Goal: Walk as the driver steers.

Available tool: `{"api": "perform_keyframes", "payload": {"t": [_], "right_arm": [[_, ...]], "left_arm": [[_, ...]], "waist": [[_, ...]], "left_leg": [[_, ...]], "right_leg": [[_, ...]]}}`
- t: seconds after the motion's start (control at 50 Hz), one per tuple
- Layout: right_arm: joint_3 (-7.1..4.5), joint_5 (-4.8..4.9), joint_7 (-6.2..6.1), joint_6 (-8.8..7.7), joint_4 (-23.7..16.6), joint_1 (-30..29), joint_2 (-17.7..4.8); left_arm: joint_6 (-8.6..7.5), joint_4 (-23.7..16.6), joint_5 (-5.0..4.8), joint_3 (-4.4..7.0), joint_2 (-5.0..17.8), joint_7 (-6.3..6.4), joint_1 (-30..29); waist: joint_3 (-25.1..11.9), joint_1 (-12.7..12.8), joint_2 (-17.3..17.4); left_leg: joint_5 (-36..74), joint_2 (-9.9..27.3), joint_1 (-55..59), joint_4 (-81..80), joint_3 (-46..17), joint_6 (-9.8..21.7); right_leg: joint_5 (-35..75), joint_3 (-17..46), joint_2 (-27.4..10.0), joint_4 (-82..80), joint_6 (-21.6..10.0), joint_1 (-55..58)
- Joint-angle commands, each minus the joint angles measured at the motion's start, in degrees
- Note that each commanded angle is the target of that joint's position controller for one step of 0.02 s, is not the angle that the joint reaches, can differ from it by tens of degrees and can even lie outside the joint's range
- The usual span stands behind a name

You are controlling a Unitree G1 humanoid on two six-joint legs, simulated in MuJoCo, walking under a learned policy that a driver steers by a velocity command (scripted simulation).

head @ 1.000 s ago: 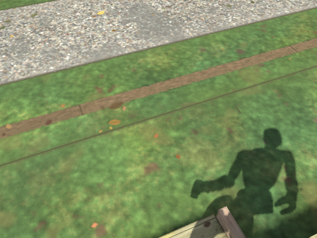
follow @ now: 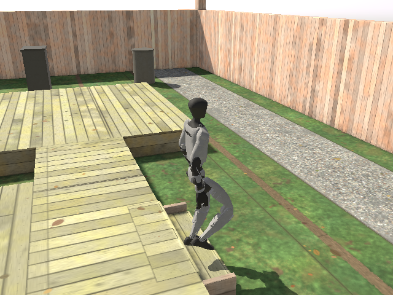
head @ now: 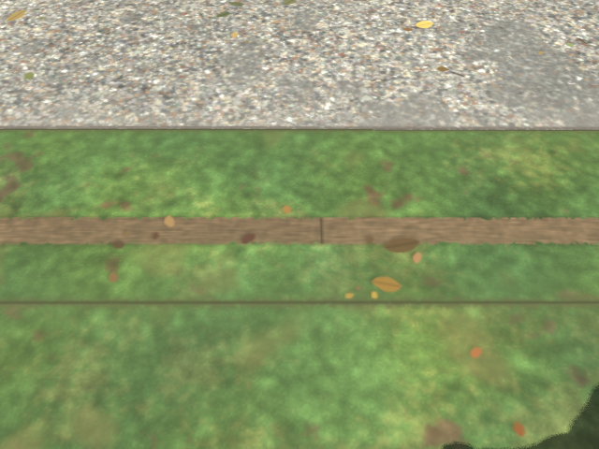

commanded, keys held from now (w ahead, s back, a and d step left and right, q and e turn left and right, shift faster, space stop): w+q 0.86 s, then w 0.14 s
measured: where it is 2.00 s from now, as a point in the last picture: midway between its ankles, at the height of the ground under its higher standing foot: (158, 297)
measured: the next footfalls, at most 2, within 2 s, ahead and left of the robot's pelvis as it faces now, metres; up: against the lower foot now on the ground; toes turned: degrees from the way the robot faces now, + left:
right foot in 0.26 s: +0.33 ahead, -0.15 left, -0.17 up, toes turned +10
left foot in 0.72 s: +0.52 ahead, +0.18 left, -0.17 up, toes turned +28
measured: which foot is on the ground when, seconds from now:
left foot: down 0.00-0.28, up 0.30-0.70, down 0.72-1.00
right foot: up 0.00-0.24, down 0.26-0.74, up 0.76-1.00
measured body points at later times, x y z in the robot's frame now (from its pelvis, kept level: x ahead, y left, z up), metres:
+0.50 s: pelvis +0.30 -0.04 -0.15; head +0.31 -0.04 +0.30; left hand +0.20 +0.20 -0.30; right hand +0.49 -0.24 -0.27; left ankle +0.35 +0.11 -0.75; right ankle +0.29 -0.15 -0.89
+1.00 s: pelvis +0.54 +0.13 -0.14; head +0.57 +0.15 +0.31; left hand +0.55 +0.45 -0.23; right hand +0.76 -0.05 -0.26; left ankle +0.49 +0.16 -0.89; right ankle +0.76 +0.04 -0.82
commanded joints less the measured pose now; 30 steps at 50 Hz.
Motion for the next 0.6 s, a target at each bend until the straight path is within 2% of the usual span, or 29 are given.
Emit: {"api": "perform_keyframes", "payload": {"t": [0.02,0.04,0.06,0.08,0.1,0.12,0.14,0.16,0.18,0.2,0.22,0.24,0.26,0.28,0.3,0.32,0.34,0.36,0.38,0.4,0.42,0.44,0.46,0.48,0.5,0.52,0.54,0.56,0.6], "right_arm": [[1.36,1.61,-0.93,-2.71,-8.47,-13.1,-2.66],[1.21,0.31,-1.23,-3.3,-8.42,-11.44,-4.36],[2.06,-0.62,-2.41,-4.45,-7.58,-6.84,-1.55],[1.89,-0.42,-3.32,-5.14,-6.94,-2.13,-2.08],[1.92,-0.59,-3.97,-5.06,-7.34,-2.56,-2.33],[2.29,-0.66,-3.11,-4.32,-7.06,-1.27,-4.59],[1.81,-0.77,-2.05,-3.92,-7.47,-1.06,-6.89],[1.84,0.09,-1.25,-3.56,-7.85,0.58,-6.86],[1.94,0.5,-0.97,-3.11,-7.82,2.75,-5.91],[1.66,1.39,-1.33,-2.47,-7.09,4.86,-6.41],[1.82,1.42,-1.6,-1.52,-6.22,5.57,-6.86],[-0.48,9.01,-5.58,2.41,-5.37,2.47,-5.43],[0.01,7.63,-6.66,3.85,-3.53,5.03,-4.7],[0.45,6.95,-5.7,3.45,-1.06,11.39,0.32],[1.18,8.97,-5.39,2.74,-1.7,14.64,2.65],[1.56,9.82,-5.85,1.46,-6.07,11.36,1.38],[1.48,10.67,-6.46,1.3,-10.86,1.69,1.16],[0.28,10.41,-7.62,2.18,-13.55,-10.12,-1.92],[0.25,10.17,-7.73,3.39,-15.98,-13.1,-1.45],[0.46,8.78,-7.52,4.84,-16.79,-13.04,0.15],[-0.3,8.74,-7.03,5.51,-17.73,-15.04,-0.06],[-0.81,8.16,-6.68,4.97,-18.84,-14.49,-0.55],[-1.4,6.2,-6.55,4.62,-19.51,-15.23,-0.85],[-1.36,5.3,-5.98,4.11,-20.07,-16.46,0.24],[-1.06,5.72,-5.17,3.76,-20.4,-17.94,1.39],[-1.01,6.17,-4.36,3.78,-21.29,-19.14,1.8],[-0.79,6.31,-3.74,3.98,-22.14,-21.32,2.39],[-0.6,6.3,-3.18,4.19,-23.03,-23.79,2.46],[-0.71,6.52,-2.0,3.92,-24.96,-29.35,1.93]], "left_arm": [[1.6,-3.54,1.73,-1.77,-2.89,-0.38,5.1],[1.79,-3.67,2.69,-2.95,-4.04,-1.85,6.69],[1.59,-4.38,2.96,-3.07,-2.53,-2.47,3.12],[1.35,-6.5,1.71,-3.11,-1.02,-2.21,-1.18],[1.57,-6.93,0.59,-3.07,1.14,-1.85,-3.68],[2.21,-8.1,0.0,-2.93,0.78,-1.58,-5.31],[3.03,-9.05,0.27,-2.58,2.74,-1.58,-6.3],[3.21,-10.06,0.94,-2.05,4.35,-1.31,-8.38],[3.26,-10.4,1.63,-2.05,5.23,-1.19,-10.55],[2.99,-10.35,1.78,-2.17,5.26,-1.17,-12.32],[2.82,-9.24,1.37,-1.95,5.39,-1.02,-12.8],[0.5,-9.54,-9.74,2.23,6.39,0.78,-11.77],[-0.47,-6.46,-9.67,2.35,6.98,1.04,-3.45],[-0.86,-2.15,-7.56,3.37,7.5,0.63,9.69],[-0.04,1.09,-7.2,4.74,10.0,0.27,19.23],[1.24,2.55,-7.87,5.96,12.48,-0.16,21.13],[1.98,4.07,-7.84,6.13,11.68,0.38,19.6],[2.28,1.91,-5.55,3.97,3.48,1.48,13.36],[2.28,1.71,-4.46,3.45,3.6,2.33,7.8],[2.06,1.9,-4.58,2.59,1.91,2.52,3.75],[1.5,2.56,-5.15,1.29,-2.52,2.56,1.24],[0.95,0.84,-3.76,1.02,-1.75,2.84,-4.23],[0.87,0.16,-2.67,1.9,1.65,3.57,-5.36],[0.58,0.44,-2.09,2.59,4.53,4.48,-3.87],[0.48,1.17,-2.55,2.95,5.78,5.3,-0.99],[0.19,1.88,-3.88,3.46,6.94,5.62,0.59],[0.31,2.35,-5.16,4.16,7.94,5.85,1.82],[0.72,2.73,-5.88,4.78,8.55,5.89,3.26],[1.59,3.42,-5.9,5.42,7.9,5.54,6.37]], "waist": [[6.43,6.27,4.04],[4.35,6.71,5.45],[3.95,2.58,1.33],[3.66,-0.35,0.55],[2.23,-1.94,-1.59],[2.33,-0.71,1.54],[4.43,-0.01,2.46],[5.56,-0.24,2.62],[7.72,-1.98,1.53],[8.69,-4.25,1.29],[7.87,-5.29,2.81],[4.69,-4.58,0.48],[-1.05,-1.62,-1.02],[-11.07,0.42,-6.36],[-18.42,4.77,-10.0],[-21.44,5.1,-12.66],[-16.84,5.5,-12.14],[-8.73,6.22,1.59],[-3.63,3.4,-0.84],[1.25,0.2,0.22],[7.89,-1.86,-1.45],[8.26,-4.3,-2.03],[7.81,-3.69,-4.0],[4.99,-2.77,-6.11],[1.91,-2.04,-5.88],[0.92,-1.55,-5.69],[0.75,-0.79,-4.56],[1.37,0.47,-3.52],[3.58,3.04,-0.69]], "left_leg": [[7.38,12.03,-30.75,-17.88,-15.27,13.4],[8.17,9.51,-35.9,-12.36,-14.07,12.23],[4.55,7.41,-27.09,-6.92,-14.88,11.31],[5.1,7.31,-19.61,-2.9,-16.49,11.36],[-3.0,3.37,-22.28,1.28,-11.38,7.31],[-8.38,3.06,-30.39,1.15,-13.07,7.43],[-13.02,4.34,-30.75,3.38,-16.67,8.25],[-14.62,5.76,-26.86,4.72,-21.39,9.08],[-16.16,7.39,-18.48,8.59,-25.74,9.11],[-14.82,7.93,-9.04,11.99,-29.14,9.19],[-13.92,7.34,-3.34,16.74,-30.7,8.11],[4.09,3.43,3.23,25.99,-26.24,5.5],[-0.97,2.11,-0.56,38.8,-21.87,3.05],[-24.72,-1.88,-19.44,55.86,-16.85,0.79],[-35.58,-4.41,-42.56,80.42,-14.41,-3.2],[-27.62,0.72,-51.65,89.38,-11.52,-5.01],[-18.54,3.57,-59.03,89.31,-6.01,-5.7],[-8.62,6.28,-58.79,83.07,-4.83,-5.06],[-3.78,8.36,-53.47,80.83,-5.13,-5.92],[-4.91,9.88,-50.56,79.65,-6.19,-5.99],[1.48,11.16,-50.74,67.8,-10.14,-4.61],[9.42,10.64,-39.14,50.02,-10.39,-4.54],[17.44,8.63,-30.0,38.3,-5.62,-5.97],[24.41,8.61,-24.94,29.21,-4.07,-6.64],[27.92,8.81,-21.7,22.61,-4.08,-6.66],[29.58,8.67,-20.68,17.54,-4.43,-6.27],[29.08,8.55,-22.2,12.98,-4.27,-5.61],[26.24,8.46,-25.38,10.13,-3.88,-4.8],[21.6,8.46,-30.49,6.0,-2.73,-2.69]], "right_leg": [[20.13,-0.93,-2.83,-27.26,-2.02,11.72],[29.42,-3.83,-1.46,-20.29,-2.18,17.72],[45.99,2.95,-2.74,-30.72,-1.59,9.01],[49.81,2.36,-1.65,-38.09,-0.24,4.47],[60.02,-0.05,-0.82,-51.52,0.25,12.02],[57.38,-3.6,0.17,-49.96,1.25,22.93],[51.48,-4.22,0.36,-49.07,1.75,24.43],[44.42,-3.65,0.47,-50.39,1.94,22.36],[40.91,-1.23,-0.48,-58.19,1.2,17.45],[41.16,-0.2,-0.28,-67.44,0.55,13.61],[44.77,1.23,-0.58,-73.1,-0.09,14.41],[45.9,3.27,-0.45,-81.73,-0.7,14.99],[58.93,0.82,-3.12,-75.6,-1.45,26.93],[77.99,2.0,-8.0,-57.4,-3.55,52.74],[74.4,7.27,-16.8,-44.3,-8.87,74.45],[52.3,18.2,-22.19,-49.66,-12.78,73.58],[24.06,24.44,-23.79,-60.44,-15.04,67.27],[5.07,21.44,-20.79,-68.47,-14.36,55.07],[4.98,23.96,-22.29,-70.86,-15.77,41.81],[7.75,20.83,-21.62,-71.61,-14.79,31.27],[7.11,12.84,-16.92,-71.13,-9.32,24.38],[11.28,3.69,-11.8,-74.03,-6.14,12.41],[17.09,-4.69,-7.64,-76.32,-6.12,6.39],[21.83,-6.8,-7.14,-75.8,-6.61,7.54],[23.66,-6.81,-7.63,-75.72,-6.99,11.28],[25.84,-6.92,-8.55,-76.32,-7.14,15.54],[26.24,-6.49,-10.25,-76.39,-7.27,21.09],[26.88,-6.08,-11.88,-75.68,-7.48,27.21],[26.23,-6.12,-13.51,-74.44,-7.13,35.55]]}}
Keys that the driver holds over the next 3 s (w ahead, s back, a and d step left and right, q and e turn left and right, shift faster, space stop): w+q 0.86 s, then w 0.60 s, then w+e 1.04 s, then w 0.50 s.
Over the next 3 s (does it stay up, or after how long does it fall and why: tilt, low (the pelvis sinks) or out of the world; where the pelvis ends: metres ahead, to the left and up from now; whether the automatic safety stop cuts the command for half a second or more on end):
stays up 1.51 0.56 -0.14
